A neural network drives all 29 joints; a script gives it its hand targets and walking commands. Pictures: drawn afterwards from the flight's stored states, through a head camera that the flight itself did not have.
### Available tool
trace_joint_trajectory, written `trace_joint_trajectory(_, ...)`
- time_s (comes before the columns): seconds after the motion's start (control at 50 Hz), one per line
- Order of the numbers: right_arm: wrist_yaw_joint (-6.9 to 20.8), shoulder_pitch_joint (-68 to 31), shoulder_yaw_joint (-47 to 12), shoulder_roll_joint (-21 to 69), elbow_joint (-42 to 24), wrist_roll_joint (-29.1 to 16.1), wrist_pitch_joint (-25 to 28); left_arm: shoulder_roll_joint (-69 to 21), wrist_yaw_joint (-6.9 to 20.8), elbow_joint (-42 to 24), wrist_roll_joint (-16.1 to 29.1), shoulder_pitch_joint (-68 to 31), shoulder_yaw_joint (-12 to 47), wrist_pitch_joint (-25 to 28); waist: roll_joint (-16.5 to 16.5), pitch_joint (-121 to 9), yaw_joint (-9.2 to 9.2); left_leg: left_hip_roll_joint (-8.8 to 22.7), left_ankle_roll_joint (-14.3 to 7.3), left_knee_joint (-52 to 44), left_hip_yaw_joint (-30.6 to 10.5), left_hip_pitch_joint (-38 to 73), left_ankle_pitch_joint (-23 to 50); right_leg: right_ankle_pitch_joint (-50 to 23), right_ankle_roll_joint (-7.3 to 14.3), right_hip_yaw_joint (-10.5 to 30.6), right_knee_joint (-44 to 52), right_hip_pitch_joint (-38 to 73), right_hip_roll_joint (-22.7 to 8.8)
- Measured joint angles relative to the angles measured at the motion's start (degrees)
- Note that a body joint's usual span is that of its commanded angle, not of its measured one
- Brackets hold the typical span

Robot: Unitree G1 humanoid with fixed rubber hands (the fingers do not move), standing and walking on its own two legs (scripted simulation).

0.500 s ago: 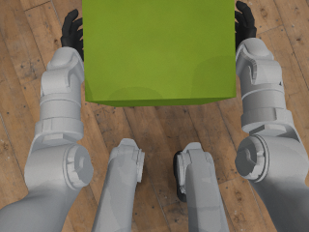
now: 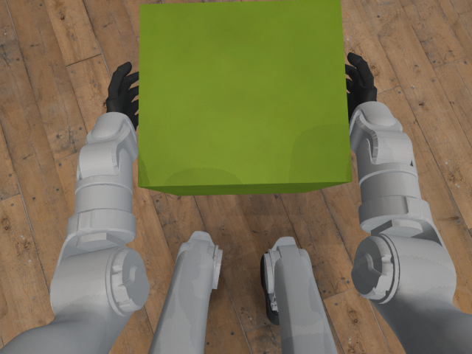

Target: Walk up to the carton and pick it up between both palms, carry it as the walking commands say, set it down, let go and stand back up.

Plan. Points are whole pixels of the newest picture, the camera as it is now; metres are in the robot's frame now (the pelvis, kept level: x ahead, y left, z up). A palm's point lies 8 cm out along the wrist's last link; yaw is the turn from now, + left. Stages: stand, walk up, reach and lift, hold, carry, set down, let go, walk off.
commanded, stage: reach and lift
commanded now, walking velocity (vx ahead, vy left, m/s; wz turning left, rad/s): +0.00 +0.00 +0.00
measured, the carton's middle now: (240, 120) +0.50 +0.02 -0.14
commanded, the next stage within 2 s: none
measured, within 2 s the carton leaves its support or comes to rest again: neither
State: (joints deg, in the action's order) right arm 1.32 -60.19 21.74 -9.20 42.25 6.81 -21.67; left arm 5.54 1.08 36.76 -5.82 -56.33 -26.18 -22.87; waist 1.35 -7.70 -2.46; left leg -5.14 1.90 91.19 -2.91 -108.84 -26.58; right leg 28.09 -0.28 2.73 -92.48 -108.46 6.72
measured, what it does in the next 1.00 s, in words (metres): rises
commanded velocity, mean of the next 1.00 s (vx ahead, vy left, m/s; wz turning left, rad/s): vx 0.00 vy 0.00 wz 0.00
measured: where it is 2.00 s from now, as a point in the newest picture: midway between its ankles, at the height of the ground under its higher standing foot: (237, 296)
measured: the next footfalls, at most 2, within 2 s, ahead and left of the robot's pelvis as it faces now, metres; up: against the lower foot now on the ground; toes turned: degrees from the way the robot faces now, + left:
none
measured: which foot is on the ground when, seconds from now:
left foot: down 0.00-1.00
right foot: down 0.00-1.00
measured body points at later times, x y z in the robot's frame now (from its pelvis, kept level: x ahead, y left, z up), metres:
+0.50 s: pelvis +0.02 +0.00 +0.06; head +0.25 +0.00 +0.45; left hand +0.46 +0.20 -0.01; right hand +0.49 -0.17 -0.01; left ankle +0.10 +0.12 -0.50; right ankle +0.09 -0.11 -0.50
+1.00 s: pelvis +0.05 +0.00 +0.13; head +0.22 +0.00 +0.55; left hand +0.44 +0.20 +0.07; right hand +0.47 -0.17 +0.07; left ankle +0.10 +0.12 -0.50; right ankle +0.09 -0.11 -0.50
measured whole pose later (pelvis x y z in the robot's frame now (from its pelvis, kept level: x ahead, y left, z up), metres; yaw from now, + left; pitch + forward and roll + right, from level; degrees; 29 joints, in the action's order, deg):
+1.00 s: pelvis +0.05 +0.00 +0.13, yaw +0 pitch +33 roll +1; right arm 2.3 -37.8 19.8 -3.0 38.5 8.2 -18.1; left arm -0.3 2.8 32.3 -8.7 -34.0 -23.5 -20.0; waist 1.5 -11.5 -2.4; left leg -5.0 1.2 62.6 -4.9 -73.1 -22.1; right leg 23.7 0.6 5.0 -64.0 -72.7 6.0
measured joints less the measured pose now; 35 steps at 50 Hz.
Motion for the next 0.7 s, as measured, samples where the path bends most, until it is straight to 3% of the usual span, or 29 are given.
trace_joint_trajectory(0.7, 0.49, 15.2, -1.49, 4.18, -1.88, 0.74, 2.69, -4.05, 0.94, -2.35, -1.7, 15.21, 1.72, 2.27, 0.06, -3.91, 0.0, -0.02, -0.21, -18.68, -1.56, 23.27, 2.5, -2.52, 0.74, 1.4, 18.52, 23.19, -0.24)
